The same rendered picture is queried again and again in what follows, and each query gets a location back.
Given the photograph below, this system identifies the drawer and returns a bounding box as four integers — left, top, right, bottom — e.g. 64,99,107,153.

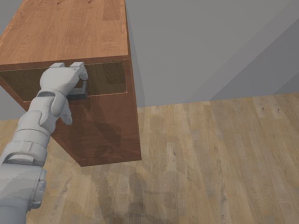
0,61,126,101

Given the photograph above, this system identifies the robot left hand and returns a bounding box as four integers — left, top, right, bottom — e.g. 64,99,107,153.
40,62,88,125

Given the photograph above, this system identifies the robot left forearm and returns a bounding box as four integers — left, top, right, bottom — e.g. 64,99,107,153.
0,88,66,167

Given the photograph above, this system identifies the cabinet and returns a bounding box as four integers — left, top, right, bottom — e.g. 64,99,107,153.
0,0,142,167

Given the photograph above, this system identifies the handle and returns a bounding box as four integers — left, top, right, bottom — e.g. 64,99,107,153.
66,81,88,101

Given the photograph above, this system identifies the robot left upper arm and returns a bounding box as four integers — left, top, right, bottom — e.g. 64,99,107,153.
0,163,47,224

